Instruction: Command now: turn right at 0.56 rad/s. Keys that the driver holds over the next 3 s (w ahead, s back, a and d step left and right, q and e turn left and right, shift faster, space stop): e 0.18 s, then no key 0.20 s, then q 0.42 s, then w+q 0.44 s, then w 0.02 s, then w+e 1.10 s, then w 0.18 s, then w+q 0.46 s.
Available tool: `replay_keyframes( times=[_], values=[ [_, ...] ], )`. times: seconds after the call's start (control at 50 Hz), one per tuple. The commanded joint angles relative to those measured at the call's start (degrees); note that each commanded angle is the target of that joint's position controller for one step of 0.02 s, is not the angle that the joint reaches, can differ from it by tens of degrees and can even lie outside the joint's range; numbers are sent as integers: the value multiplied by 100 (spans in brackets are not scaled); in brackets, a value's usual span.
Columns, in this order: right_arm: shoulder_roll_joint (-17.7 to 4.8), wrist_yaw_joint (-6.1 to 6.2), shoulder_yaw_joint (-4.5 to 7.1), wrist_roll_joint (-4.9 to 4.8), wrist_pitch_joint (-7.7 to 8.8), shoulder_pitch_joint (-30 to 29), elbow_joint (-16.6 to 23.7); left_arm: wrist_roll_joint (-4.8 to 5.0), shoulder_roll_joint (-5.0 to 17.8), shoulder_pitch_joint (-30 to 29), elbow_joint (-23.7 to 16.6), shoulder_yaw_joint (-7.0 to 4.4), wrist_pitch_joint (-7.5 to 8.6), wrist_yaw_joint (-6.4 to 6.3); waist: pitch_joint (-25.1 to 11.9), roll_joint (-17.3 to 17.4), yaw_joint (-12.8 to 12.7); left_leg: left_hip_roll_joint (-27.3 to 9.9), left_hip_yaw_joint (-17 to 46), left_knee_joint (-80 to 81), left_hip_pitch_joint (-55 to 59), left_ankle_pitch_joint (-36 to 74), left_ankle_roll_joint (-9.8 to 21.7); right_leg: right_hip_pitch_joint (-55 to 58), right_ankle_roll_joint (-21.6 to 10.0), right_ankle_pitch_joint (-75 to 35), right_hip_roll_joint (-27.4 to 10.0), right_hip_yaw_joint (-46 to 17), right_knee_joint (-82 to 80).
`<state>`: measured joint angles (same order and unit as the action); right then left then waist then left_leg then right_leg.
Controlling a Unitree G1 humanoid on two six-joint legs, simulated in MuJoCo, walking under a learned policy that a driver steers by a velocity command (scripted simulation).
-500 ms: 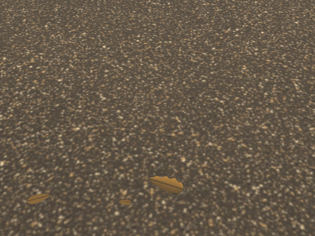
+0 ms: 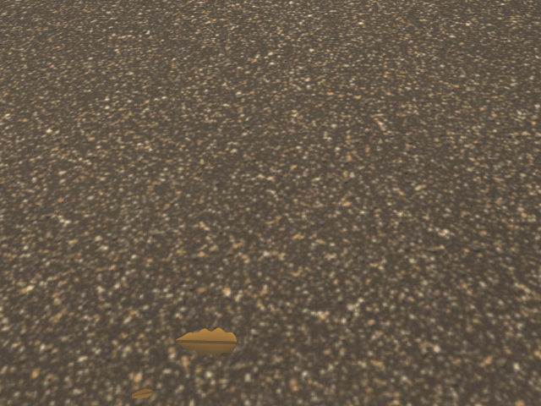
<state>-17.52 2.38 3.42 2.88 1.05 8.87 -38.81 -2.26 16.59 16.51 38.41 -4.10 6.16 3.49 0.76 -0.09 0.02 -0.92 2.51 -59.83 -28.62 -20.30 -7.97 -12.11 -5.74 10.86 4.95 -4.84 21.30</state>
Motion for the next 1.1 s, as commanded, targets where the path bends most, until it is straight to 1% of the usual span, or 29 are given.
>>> replay_keyframes(
  times=[0.02,0.22,0.3,0.32,0.34,0.36,0.38,0.4,0.42,0.44,0.46,0.48,0.52,0.56,0.6,0.64,0.66,0.74,0.76,0.78,0.8,0.82,0.84,0.88,0.92,0.96,1.0,1.04,1.1],
  values=[
    [-420,29,49,9,14,9,330,47,856,315,-411,-214,77,15,-486,-525,-86,-147,90,375,-445,-159,-79,966,-1316,-2902,-1764,-1694,-59],
    [-304,-82,-171,-67,134,148,333,76,982,21,-677,-191,-56,19,-667,-555,-255,170,-96,1909,495,-420,213,395,-1277,-2154,-1583,-2643,161],
    [-206,-320,-193,-246,193,365,323,151,792,-285,-497,-9,-284,68,-596,-345,63,245,-275,3701,1875,1312,673,-558,-954,-1599,-1271,-2597,300],
    [-335,-347,-141,-252,236,383,404,133,642,-76,-349,71,-325,75,-690,-283,76,-96,-51,3865,2421,2128,1079,-897,-618,-968,-1090,-2448,477],
    [-887,-309,7,-221,340,572,510,133,286,344,-383,169,-349,37,-965,691,-79,-1348,1200,4002,3192,4401,2335,-1593,198,752,-353,-1591,1418],
    [-1167,-349,113,-68,430,497,637,-12,513,251,-515,58,-289,-92,-826,837,-53,-2367,2212,4282,3284,4779,3409,-2459,890,2514,133,-730,2497],
    [-1013,-312,157,44,435,529,573,-140,874,-118,-508,-68,-303,-238,-740,285,182,-2406,2073,4488,2994,3959,3327,-2571,1127,2673,-173,-431,3648],
    [-454,-408,-30,-88,508,106,609,-166,842,-182,-382,-69,-339,-371,-536,166,-77,-1826,1618,4455,2380,3354,2670,-2302,1286,2253,-395,-472,4127],
    [200,-588,-302,-232,551,-615,779,-100,681,62,-170,-41,-371,-427,-427,266,-446,-1258,1091,4259,1790,3490,2093,-1867,1508,1844,-481,-603,4289],
    [394,-748,-402,-306,573,-972,857,-104,456,327,-5,23,-411,-369,-460,482,-666,-957,757,3980,1378,4158,1855,-1447,1711,1553,-542,-527,4366],
    [145,-844,-316,-309,564,-1064,874,-152,392,488,38,56,-438,-258,-539,375,-786,-779,499,3776,1091,4474,1774,-1088,1827,1405,-625,-210,4297],
    [-223,-849,-158,-284,603,-1029,926,-100,508,453,20,22,-438,-218,-553,268,-740,-688,439,3631,1100,4539,1810,-999,1848,1332,-684,44,3933],
    [-603,-809,38,-250,608,-246,710,-16,369,172,-41,76,-460,-239,-480,301,-296,-687,643,3318,1640,4376,1996,-1009,1755,1360,-780,424,2739],
    [-680,-845,120,-365,518,266,574,16,374,-129,-168,80,-489,-327,-476,421,-61,-998,1273,3132,2156,4059,2177,-988,1577,1274,-784,543,2020],
    [-662,-901,154,-425,459,229,613,73,521,-182,-241,32,-490,-439,-448,629,-72,-1138,1835,3171,2263,3458,2364,-869,1297,718,-722,550,1388],
    [-550,-870,144,-372,436,220,642,78,650,-272,-373,7,-420,-539,-501,704,-113,-1160,2264,3287,2095,2912,2474,-560,867,216,-713,467,1125],
    [-501,-817,144,-306,442,227,715,60,733,-374,-417,0,-373,-568,-528,506,-38,-1016,2170,3413,1814,2423,2417,-342,562,190,-703,476,1164],
    [-743,-569,264,-171,419,-153,892,87,674,-260,-605,7,-306,-613,-278,265,-172,-528,1699,3617,827,997,2212,308,-75,279,-742,343,630],
    [-672,-515,247,-138,409,-246,939,123,782,-75,-628,-28,-287,-626,-258,48,-250,-269,1374,3418,365,637,1975,724,-420,-60,-1054,86,354],
    [-488,-483,175,-75,396,-416,1005,142,1006,324,-583,-106,-241,-629,-221,-448,-432,198,790,2730,-339,87,1568,1307,-1182,-856,-1779,-622,-202],
    [-262,-491,107,76,405,-421,975,43,1091,519,-510,-137,-159,-638,-164,-1040,-568,548,55,1283,-705,-896,1099,1536,-1963,-1806,-2877,-1485,-860],
    [-335,-460,142,172,414,-314,863,-11,946,475,-577,-95,-93,-676,-72,-484,-485,56,117,159,-823,-1446,1014,1377,-1823,-1496,-3234,-1384,-1189],
    [-421,-419,191,186,414,-140,728,3,659,219,-636,-8,-43,-660,92,-247,-289,-141,109,-260,-561,-1177,988,963,-1362,-595,-2925,-868,-1412],
    [-476,-474,243,200,375,-64,642,73,400,-353,-776,131,20,-635,321,-504,-108,-103,-131,-45,-388,-323,933,773,-761,776,-2295,-110,-1759],
    [-296,-637,179,51,320,-182,604,-4,535,-46,-668,116,3,-710,340,-466,-322,-111,-299,536,-514,-128,880,1313,-526,896,-2196,207,-1837],
    [-138,-737,101,-63,285,-344,629,-91,721,473,-462,49,-43,-694,355,-450,-587,-187,-369,1245,-638,-63,839,1865,-537,864,-2252,484,-1805],
    [-94,-747,59,8,301,-320,619,-101,869,717,-252,-2,-81,-623,419,-510,-661,-207,-498,1836,-343,-29,910,1891,-683,906,-2380,650,-1811],
    [-105,-732,50,95,357,-207,607,-156,831,597,-179,22,-142,-521,442,-672,-580,-172,-617,1905,136,-232,1065,1560,-740,943,-2462,812,-1752],
    [-206,-723,91,58,502,82,448,-133,824,221,-43,65,-218,-482,491,-638,-309,-93,-634,2587,684,195,1323,1367,-658,1048,-2589,1000,-1496]
  ],
)
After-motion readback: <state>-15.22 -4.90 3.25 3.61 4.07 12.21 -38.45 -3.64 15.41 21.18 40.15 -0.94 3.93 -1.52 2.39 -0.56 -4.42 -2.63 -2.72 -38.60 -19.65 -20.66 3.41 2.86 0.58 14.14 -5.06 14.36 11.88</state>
